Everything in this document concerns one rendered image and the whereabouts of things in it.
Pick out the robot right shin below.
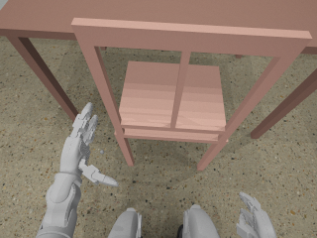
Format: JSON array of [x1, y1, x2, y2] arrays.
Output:
[[182, 204, 201, 238]]

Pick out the robot right thigh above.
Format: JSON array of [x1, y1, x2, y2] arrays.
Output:
[[183, 208, 221, 238]]

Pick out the robot left forearm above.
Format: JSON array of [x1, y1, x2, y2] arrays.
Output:
[[36, 172, 83, 238]]

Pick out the table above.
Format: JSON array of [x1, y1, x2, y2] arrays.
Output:
[[0, 0, 317, 139]]

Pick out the left robot hand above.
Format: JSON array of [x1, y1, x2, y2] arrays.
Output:
[[59, 102, 119, 187]]

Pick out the right robot hand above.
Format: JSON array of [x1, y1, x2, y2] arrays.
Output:
[[236, 191, 277, 238]]

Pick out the chair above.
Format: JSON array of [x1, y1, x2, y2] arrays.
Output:
[[71, 18, 312, 172]]

